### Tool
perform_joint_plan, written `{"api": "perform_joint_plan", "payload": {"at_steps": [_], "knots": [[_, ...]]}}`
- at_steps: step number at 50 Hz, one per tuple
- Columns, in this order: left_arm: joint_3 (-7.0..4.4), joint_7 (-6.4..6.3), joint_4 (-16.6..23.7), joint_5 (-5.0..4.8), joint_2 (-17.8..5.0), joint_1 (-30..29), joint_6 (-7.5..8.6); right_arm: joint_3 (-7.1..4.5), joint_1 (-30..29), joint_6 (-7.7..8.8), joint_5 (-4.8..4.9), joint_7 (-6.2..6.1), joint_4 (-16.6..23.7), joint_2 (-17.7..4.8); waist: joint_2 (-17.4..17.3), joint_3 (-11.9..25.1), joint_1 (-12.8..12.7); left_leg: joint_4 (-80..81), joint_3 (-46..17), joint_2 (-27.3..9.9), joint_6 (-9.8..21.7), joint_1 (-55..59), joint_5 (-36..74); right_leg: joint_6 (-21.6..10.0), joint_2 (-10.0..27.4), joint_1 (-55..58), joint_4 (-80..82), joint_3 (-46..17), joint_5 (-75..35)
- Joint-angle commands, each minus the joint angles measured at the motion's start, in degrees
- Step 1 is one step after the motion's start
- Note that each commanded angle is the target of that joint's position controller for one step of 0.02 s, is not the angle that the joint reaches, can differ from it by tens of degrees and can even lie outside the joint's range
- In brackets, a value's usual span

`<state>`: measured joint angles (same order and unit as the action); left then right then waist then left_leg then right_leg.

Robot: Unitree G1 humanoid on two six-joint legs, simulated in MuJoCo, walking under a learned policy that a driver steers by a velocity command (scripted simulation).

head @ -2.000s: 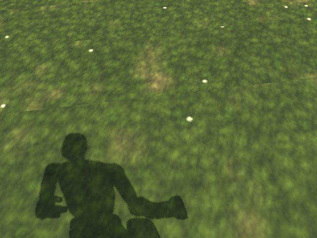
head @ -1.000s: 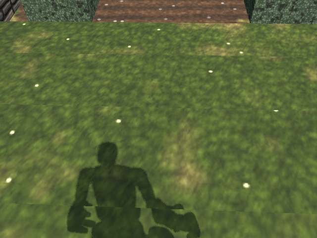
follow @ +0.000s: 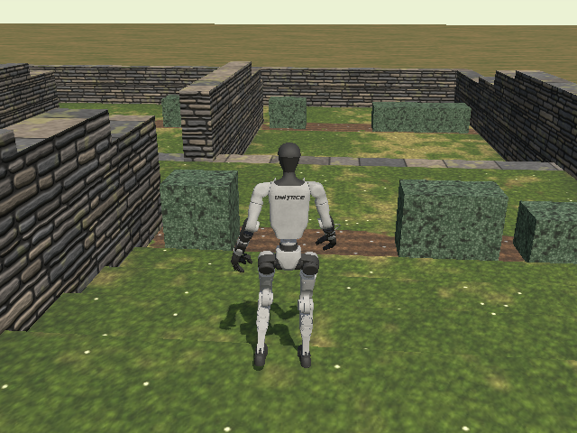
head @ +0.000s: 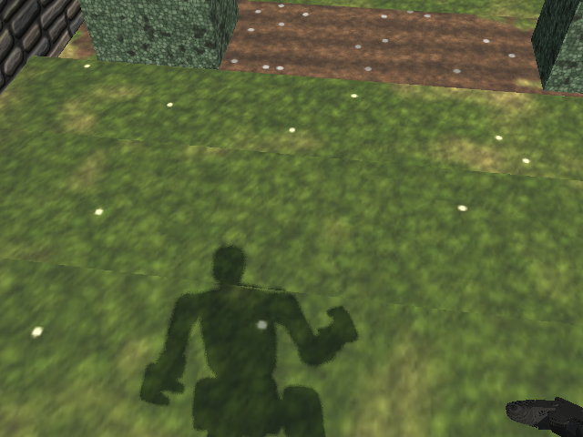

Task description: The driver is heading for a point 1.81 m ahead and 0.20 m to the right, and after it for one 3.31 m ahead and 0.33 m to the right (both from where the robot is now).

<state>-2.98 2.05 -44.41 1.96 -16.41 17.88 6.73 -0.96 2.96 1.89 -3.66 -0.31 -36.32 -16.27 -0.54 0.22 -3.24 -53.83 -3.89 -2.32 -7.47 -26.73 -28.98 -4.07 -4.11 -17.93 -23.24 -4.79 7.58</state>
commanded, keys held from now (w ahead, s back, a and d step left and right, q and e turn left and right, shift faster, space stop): e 0.40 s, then no key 0.26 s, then q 0.34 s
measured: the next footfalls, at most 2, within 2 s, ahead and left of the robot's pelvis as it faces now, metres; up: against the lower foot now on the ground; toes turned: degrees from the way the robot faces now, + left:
left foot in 0.12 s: +0.05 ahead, +0.14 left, +0.00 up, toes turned -6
right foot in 0.64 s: -0.01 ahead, -0.11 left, +0.00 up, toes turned -22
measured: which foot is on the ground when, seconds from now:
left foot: up 0.00-0.10, down 0.12-0.66, up 0.68-1.00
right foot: down 0.00-0.14, up 0.16-0.62, down 0.64-1.00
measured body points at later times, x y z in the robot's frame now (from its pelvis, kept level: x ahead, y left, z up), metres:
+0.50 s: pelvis +0.01 +0.05 +0.01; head +0.04 +0.05 +0.46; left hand +0.23 +0.25 -0.10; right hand +0.06 -0.27 -0.07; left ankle +0.01 +0.14 -0.74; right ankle -0.04 -0.09 -0.69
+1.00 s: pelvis -0.02 -0.01 +0.00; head +0.02 -0.01 +0.45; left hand +0.22 +0.21 -0.08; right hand +0.02 -0.28 -0.12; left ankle +0.00 +0.12 -0.70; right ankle -0.04 -0.10 -0.74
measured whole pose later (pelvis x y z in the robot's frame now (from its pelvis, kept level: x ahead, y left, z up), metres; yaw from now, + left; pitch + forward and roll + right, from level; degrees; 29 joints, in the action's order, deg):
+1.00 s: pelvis -0.02 -0.01 +0.00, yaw -14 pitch +1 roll -1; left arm -3.7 -0.9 -32.9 1.7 -16.0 10.4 5.0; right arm -0.9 15.9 3.5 -3.7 1.4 -41.4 -15.1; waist -1.2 -3.2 0.0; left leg -49.2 1.6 -4.2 -2.8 -23.3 -26.1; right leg -3.3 0.2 -11.9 -23.3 9.4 12.8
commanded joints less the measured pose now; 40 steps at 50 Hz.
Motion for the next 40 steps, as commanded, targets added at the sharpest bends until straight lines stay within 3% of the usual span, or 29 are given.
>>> {"api": "perform_joint_plan", "payload": {"at_steps": [1, 4, 5, 6, 7, 8, 9, 10, 11, 12, 13, 14, 16, 18, 21, 24, 27, 30, 31, 32, 33, 34, 35, 36, 37, 38, 40], "knots": [[-3.26, 0.55, 8.13, -0.17, -11.04, -3.17, 0.72, -0.76, 7.53, -1.39, 1.22, 0.58, 0.70, -3.63, 5.95, 4.67, 2.76, 11.60, 3.75, 3.33, 0.53, 8.82, 5.78, -12.90, 12.49, 1.85, 6.65, -15.46, -12.36], [-3.11, 1.05, 9.88, -0.37, -10.39, -4.36, -0.78, -1.46, 9.48, -0.65, 2.66, 0.16, 0.90, -4.93, 6.72, 5.32, 3.59, 26.90, 4.12, 4.82, 4.75, 13.30, 15.05, -14.03, 14.53, 3.41, 2.40, -20.46, -13.52], [-2.66, 1.21, 9.63, -0.25, -9.21, -3.67, -1.34, -1.85, 9.63, -0.13, 3.46, 0.00, 1.08, -5.69, 7.10, 5.66, 3.66, 31.51, 4.06, 4.67, 7.01, 16.92, 19.64, -12.97, 14.42, 2.09, 0.86, -21.12, -12.88], [-1.72, 1.30, 8.68, -0.01, -6.86, -1.03, -1.75, -2.28, 9.59, 0.63, 3.92, -0.49, 1.87, -7.04, 5.51, 6.77, 3.52, 34.73, 2.42, 1.15, 11.29, 21.35, 27.57, -9.61, 12.82, 0.16, -1.67, -20.55, -6.72], [-0.11, 1.18, 8.90, 0.18, -2.26, 3.52, -2.26, -3.47, 10.95, 1.60, 3.84, -1.43, 2.96, -10.96, -2.50, 11.16, 2.28, 35.50, -6.28, -10.39, 22.19, 29.94, 47.44, -3.40, 6.83, -4.89, -10.26, -14.74, 10.12], [0.40, 0.71, 12.31, 1.39, -0.98, 1.98, -1.75, -4.59, 9.23, 2.69, 1.71, -1.37, 4.80, -14.24, -12.60, 7.94, 2.15, 39.58, -23.17, -24.98, 37.37, 33.18, 56.17, 4.26, -2.13, -20.78, -22.34, -3.41, 27.16], [-1.03, 0.05, 10.89, 2.63, -6.34, -0.90, -2.26, -4.39, 9.62, 3.40, 0.06, -1.67, 3.95, -11.08, -2.97, 5.25, 4.29, 42.18, -19.25, -25.68, 34.09, 29.25, 50.31, 6.80, 3.47, -21.74, -35.59, -2.25, 28.86], [-1.62, -0.98, 9.59, 2.42, -7.94, -0.17, -2.80, -3.88, 5.97, 3.85, 1.00, -1.33, 4.25, -8.69, -0.72, 3.47, 1.92, 42.03, -11.99, -20.04, 28.23, 24.87, 45.95, 7.94, 4.00, -19.65, -41.52, -1.26, 24.98], [-2.20, -1.66, 8.48, 2.48, -9.11, 1.34, -2.96, -3.11, 1.44, 4.04, 1.55, -0.92, 5.87, -6.24, -2.41, 2.73, -0.18, 41.85, -5.93, -15.75, 24.31, 20.90, 46.20, 9.38, 4.01, -17.37, -46.19, -0.23, 20.95], [-1.99, -1.56, 8.71, 2.78, -7.88, 1.14, -3.15, -2.82, 0.50, 4.12, 1.83, -0.96, 6.52, -5.49, -4.74, 3.41, 0.07, 41.00, -2.18, -13.55, 23.01, 19.84, 50.87, 10.42, 3.43, -16.11, -49.46, 0.15, 17.46], [-1.27, -0.61, 9.36, 3.11, -6.76, 0.09, -3.08, -3.36, -0.33, 3.78, 1.51, -1.50, 7.46, -6.38, -3.80, 4.00, 0.60, 40.38, 0.71, -12.56, 22.62, 19.43, 52.84, 10.83, 3.11, -15.46, -53.43, 2.15, 15.72], [-1.40, 0.09, 9.23, 1.92, -7.21, -0.03, -2.86, -3.35, -0.12, 3.98, 1.31, -1.90, 7.78, -6.74, -3.15, 3.77, 1.04, 40.76, 2.26, -12.18, 22.12, 20.91, 52.26, 10.99, 3.22, -16.79, -52.69, 1.86, 13.57], [-1.10, 0.98, 9.68, 0.66, -6.31, -1.48, -3.01, -3.81, 4.82, 3.74, 1.13, -2.41, 6.19, -8.42, -3.30, 3.59, 3.53, 40.31, 4.10, -12.22, 22.81, 25.80, 51.35, 11.40, 4.36, -18.84, -48.66, 1.28, 10.80], [-1.05, 1.13, 9.84, 0.65, -6.06, -2.01, -3.30, -4.21, 9.20, 3.38, 1.25, -2.06, 4.56, -9.07, -4.53, 3.10, 5.00, 39.53, 4.39, -14.23, 23.65, 30.97, 52.66, 11.61, 5.91, -20.86, -42.68, 1.07, 10.14], [-0.39, 1.01, 10.47, 1.49, -5.03, -3.41, -4.08, -5.27, 12.44, 3.26, 1.47, -1.28, 3.01, -10.52, -4.74, 2.42, 6.19, 39.03, 4.53, -16.50, 24.60, 33.82, 53.93, 11.18, 8.12, -19.98, -31.13, 3.32, 10.53], [0.18, 0.92, 10.50, 2.23, -4.85, -3.58, -4.76, -6.64, 11.18, 3.46, 1.17, -0.50, 2.64, -12.40, -5.85, 1.99, 5.82, 39.50, 4.94, -17.12, 24.55, 29.60, 52.17, 9.11, 7.73, -12.73, -22.30, 6.36, 12.77], [-0.03, 0.58, 9.59, 1.70, -5.80, -3.15, -4.86, -7.15, 7.35, 3.95, 0.64, -0.14, 3.27, -12.32, -7.50, 2.31, 4.99, 40.08, 3.80, -17.95, 23.02, 27.09, 44.61, 6.61, 7.03, -7.68, -15.91, 6.58, 11.54], [-0.38, 0.90, 8.68, -0.15, -5.69, -3.14, -3.89, -6.69, 4.06, 3.06, 1.32, -0.05, 2.63, -11.42, -6.22, 2.83, 3.50, 37.07, 4.56, -16.51, 19.59, 24.29, 32.85, 3.43, 5.13, -0.24, -2.32, 7.99, 2.06], [-0.49, 1.43, 8.54, -1.36, -5.18, -2.68, -3.29, -5.70, 2.65, 2.42, 1.34, 0.35, 1.95, -9.60, -5.42, 3.29, 2.28, 34.84, 5.57, -15.32, 17.17, 20.34, 28.39, 1.58, 4.04, 5.86, 3.72, 8.30, -6.09], [-0.88, 1.97, 9.08, -2.22, -4.79, -1.99, -2.61, -4.09, 3.89, 1.81, 0.96, 1.22, 0.65, -6.03, -3.78, 5.41, 1.38, 31.96, 7.57, -12.95, 13.52, 14.85, 24.11, -0.50, 4.66, 14.76, 5.32, 7.78, -12.12], [-1.72, 1.53, 10.83, -2.86, -8.61, -1.27, -1.83, -2.25, 10.85, 1.39, 0.63, 2.12, 0.42, 0.19, 6.16, 11.49, 4.37, 23.11, 14.51, -6.35, 6.48, 10.41, 9.44, -8.55, 14.31, 25.02, 3.30, -1.97, -36.79], [-2.54, 1.52, 13.33, -3.08, -12.24, -1.64, -0.99, -2.38, 12.79, 2.34, 1.59, 1.72, 1.09, -1.58, 9.30, 10.03, 3.75, 15.80, 10.32, -1.75, 3.06, 0.20, -4.33, -16.61, 23.56, 26.42, 2.64, -14.10, -38.25], [-2.55, 1.17, 12.51, -2.23, -10.12, -1.75, 0.09, -2.94, 9.27, 3.03, 1.42, 1.75, 0.18, -4.68, 5.20, 6.25, 1.52, 11.65, 5.92, -3.17, 2.17, -3.47, -7.25, -14.65, 22.94, 22.55, 2.76, -11.51, -27.91], [-1.96, 1.23, 12.32, -2.02, -7.95, -2.68, 0.25, -2.94, 7.82, 3.00, 1.54, 1.62, -0.16, -4.95, 5.36, 4.68, 1.79, 8.88, 5.61, -3.77, 1.67, -3.25, -6.13, -10.58, 19.96, 18.70, 2.33, -6.85, -22.70], [-1.23, 1.56, 13.25, -2.54, -6.00, -4.32, -0.01, -3.14, 9.65, 3.02, 1.54, 1.71, -1.71, -5.59, 5.69, 4.57, 2.71, 6.03, 5.24, -4.03, 0.88, -1.42, -5.83, -8.67, 18.82, 15.33, 1.92, -4.64, -24.57], [-1.01, 1.80, 14.00, -2.84, -5.71, -6.16, -0.30, -2.83, 12.07, 3.02, 1.80, 1.99, -2.91, -5.12, 6.50, 3.89, 3.97, 1.96, 4.70, -4.03, 0.54, 1.98, -5.06, -8.16, 19.03, 10.24, 1.69, -3.05, -28.00], [-1.97, 1.66, 16.77, -1.82, -8.68, -10.56, -1.07, -2.67, 15.60, 3.43, 1.38, 2.48, -3.89, -5.68, 5.78, 2.93, 5.98, -3.50, 4.97, -3.40, 0.89, 7.45, -0.39, -9.03, 19.09, 1.57, 2.13, -0.38, -25.93]]}}
Velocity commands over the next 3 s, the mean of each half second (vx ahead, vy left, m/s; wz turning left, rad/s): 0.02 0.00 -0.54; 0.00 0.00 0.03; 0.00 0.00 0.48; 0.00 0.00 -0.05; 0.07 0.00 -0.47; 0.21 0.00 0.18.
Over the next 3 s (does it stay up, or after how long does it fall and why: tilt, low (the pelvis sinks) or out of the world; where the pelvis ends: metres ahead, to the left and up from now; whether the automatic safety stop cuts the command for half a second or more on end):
stays up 0.18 -0.08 -0.08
